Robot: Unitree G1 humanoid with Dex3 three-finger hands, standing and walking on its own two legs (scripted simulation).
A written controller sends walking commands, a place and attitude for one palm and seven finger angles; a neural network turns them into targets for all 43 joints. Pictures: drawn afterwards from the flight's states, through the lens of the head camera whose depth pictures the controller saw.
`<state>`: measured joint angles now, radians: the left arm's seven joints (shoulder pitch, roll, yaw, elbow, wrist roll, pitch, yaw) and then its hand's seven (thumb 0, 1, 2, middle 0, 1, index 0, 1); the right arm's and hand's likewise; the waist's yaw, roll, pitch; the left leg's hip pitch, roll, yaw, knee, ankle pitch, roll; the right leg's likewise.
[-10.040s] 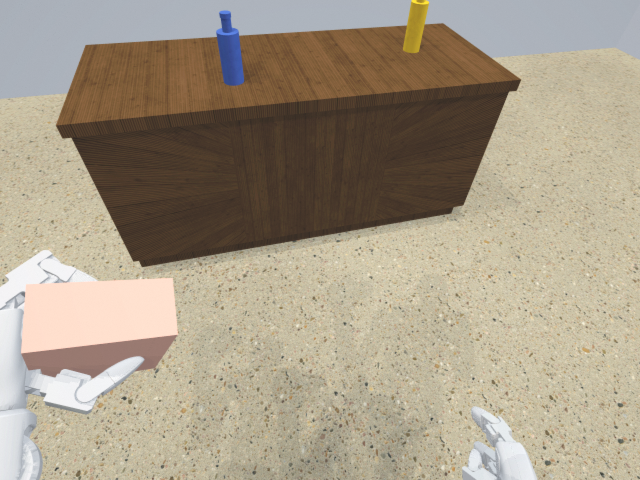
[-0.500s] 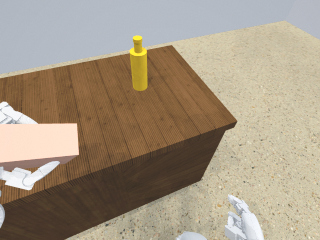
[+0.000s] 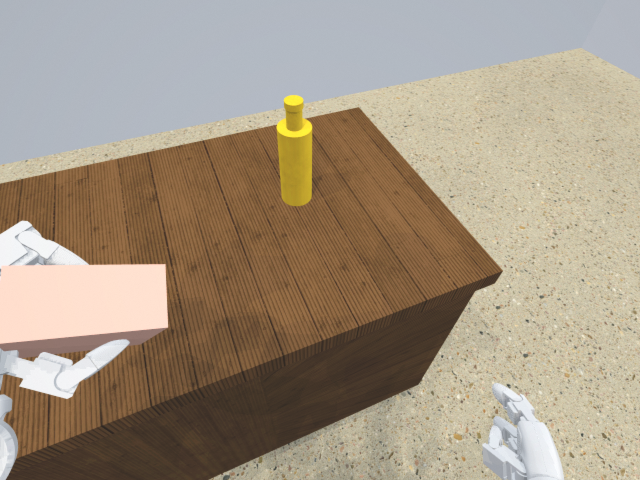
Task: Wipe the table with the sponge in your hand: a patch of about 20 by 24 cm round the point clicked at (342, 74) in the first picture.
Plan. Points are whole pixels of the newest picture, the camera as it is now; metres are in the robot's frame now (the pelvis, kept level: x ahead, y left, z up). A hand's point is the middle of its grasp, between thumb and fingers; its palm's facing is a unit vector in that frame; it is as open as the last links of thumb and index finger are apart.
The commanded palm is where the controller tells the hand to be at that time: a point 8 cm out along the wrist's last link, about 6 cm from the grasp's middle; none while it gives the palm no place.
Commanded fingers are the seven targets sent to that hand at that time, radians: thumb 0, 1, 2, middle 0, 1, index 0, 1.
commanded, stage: come to a stop and stand still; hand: left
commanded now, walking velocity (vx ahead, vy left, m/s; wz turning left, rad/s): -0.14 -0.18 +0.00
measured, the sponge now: (107, 312) +0.23 +0.21 +0.16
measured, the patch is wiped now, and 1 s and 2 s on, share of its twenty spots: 0.00 0.00 0.00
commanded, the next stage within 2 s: look again from close up in 1.56 s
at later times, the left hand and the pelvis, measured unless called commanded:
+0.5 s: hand out of the picture +0.20 +0.31 +0.21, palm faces +0.51 -0.75 -0.42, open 9.5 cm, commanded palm +0.11 +0.29 +0.19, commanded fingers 0.00 0.10 1.30 -1.20 -1.60 -1.20 -1.60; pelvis -0.05 +0.02 +0.01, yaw -1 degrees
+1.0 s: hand out of the picture +0.13 +0.29 +0.18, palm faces +0.40 -0.85 -0.34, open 9.5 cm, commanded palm +0.07 +0.33 +0.19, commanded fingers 0.00 0.10 1.30 -1.20 -1.60 -1.20 -1.60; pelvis -0.09 +0.05 +0.00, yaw -1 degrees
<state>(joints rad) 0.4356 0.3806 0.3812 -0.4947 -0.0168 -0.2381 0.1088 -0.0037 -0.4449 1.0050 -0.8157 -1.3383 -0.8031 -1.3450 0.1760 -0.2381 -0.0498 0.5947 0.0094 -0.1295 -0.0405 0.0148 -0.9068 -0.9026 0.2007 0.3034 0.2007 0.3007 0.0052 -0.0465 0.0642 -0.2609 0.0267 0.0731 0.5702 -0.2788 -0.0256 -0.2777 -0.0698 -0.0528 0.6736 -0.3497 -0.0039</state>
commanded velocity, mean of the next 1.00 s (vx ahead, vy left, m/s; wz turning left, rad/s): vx -0.02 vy -0.03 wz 0.00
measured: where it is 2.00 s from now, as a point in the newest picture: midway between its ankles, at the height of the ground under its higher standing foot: outside the picture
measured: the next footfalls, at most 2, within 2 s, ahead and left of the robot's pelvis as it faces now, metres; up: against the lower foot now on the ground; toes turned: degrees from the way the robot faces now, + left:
right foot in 1.54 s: -0.03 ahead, -0.03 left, +0.00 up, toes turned +0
left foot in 1.76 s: -0.06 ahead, +0.19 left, +0.00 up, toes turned -1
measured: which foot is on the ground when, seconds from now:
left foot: down 0.00-1.00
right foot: down 0.00-1.00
